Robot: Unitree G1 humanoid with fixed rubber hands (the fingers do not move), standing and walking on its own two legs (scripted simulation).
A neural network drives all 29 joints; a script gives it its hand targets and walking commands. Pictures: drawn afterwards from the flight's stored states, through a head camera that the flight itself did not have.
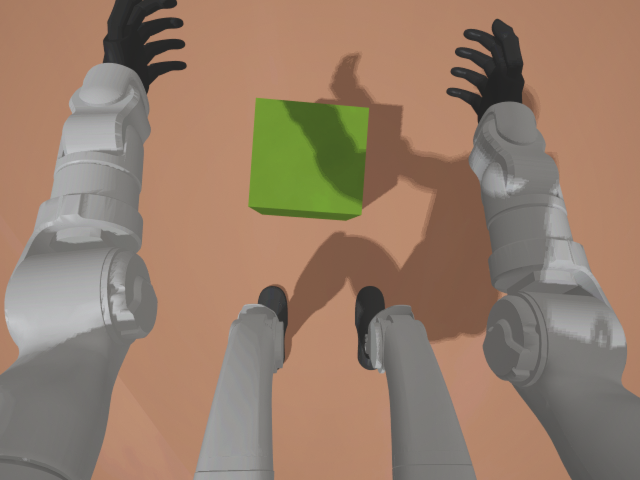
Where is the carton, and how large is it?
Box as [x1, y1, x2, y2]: [248, 98, 368, 220]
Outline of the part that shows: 256,98 248,206 262,214 343,220 361,214 368,108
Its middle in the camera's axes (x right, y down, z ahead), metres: -0.03 -0.16 +0.84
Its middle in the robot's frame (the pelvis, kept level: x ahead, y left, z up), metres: +0.50 +0.03 -0.52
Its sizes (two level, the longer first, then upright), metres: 0.210 0.200 0.250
